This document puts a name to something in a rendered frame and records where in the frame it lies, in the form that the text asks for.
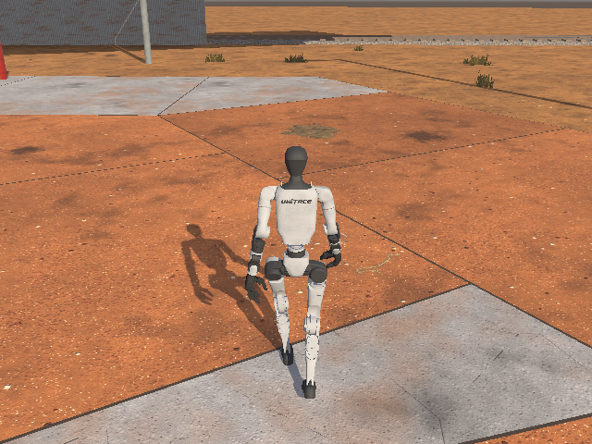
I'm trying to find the left robot upper arm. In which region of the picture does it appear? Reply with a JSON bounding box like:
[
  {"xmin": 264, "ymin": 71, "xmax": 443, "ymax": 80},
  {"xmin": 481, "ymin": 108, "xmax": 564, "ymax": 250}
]
[{"xmin": 255, "ymin": 186, "xmax": 277, "ymax": 239}]

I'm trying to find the robot right forearm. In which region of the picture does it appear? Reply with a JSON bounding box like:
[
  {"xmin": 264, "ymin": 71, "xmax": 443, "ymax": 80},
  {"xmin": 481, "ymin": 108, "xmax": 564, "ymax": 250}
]
[{"xmin": 327, "ymin": 222, "xmax": 341, "ymax": 254}]

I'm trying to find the right robot upper arm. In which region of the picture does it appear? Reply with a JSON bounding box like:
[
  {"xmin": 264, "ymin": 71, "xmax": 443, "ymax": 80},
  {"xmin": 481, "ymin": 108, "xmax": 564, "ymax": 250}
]
[{"xmin": 315, "ymin": 186, "xmax": 338, "ymax": 235}]

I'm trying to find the left robot foot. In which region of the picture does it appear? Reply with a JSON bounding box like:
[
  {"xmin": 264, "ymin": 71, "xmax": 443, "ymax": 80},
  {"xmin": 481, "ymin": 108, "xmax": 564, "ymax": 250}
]
[{"xmin": 280, "ymin": 344, "xmax": 293, "ymax": 365}]

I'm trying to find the robot left hand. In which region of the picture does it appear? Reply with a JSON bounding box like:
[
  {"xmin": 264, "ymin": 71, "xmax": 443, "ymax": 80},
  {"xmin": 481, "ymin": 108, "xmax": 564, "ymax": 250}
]
[{"xmin": 245, "ymin": 274, "xmax": 267, "ymax": 303}]

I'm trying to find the robot right thigh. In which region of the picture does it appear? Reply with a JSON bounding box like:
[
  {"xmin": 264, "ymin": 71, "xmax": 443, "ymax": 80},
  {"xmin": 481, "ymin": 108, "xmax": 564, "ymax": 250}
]
[{"xmin": 303, "ymin": 260, "xmax": 327, "ymax": 335}]

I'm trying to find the robot right hand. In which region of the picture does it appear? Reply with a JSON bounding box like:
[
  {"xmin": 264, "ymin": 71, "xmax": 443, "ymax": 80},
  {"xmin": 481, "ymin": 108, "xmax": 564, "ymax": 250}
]
[{"xmin": 320, "ymin": 250, "xmax": 341, "ymax": 268}]

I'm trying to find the robot left forearm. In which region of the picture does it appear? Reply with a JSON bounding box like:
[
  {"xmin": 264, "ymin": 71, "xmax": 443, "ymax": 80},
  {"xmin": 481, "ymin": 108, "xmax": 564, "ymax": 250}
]
[{"xmin": 247, "ymin": 225, "xmax": 265, "ymax": 276}]

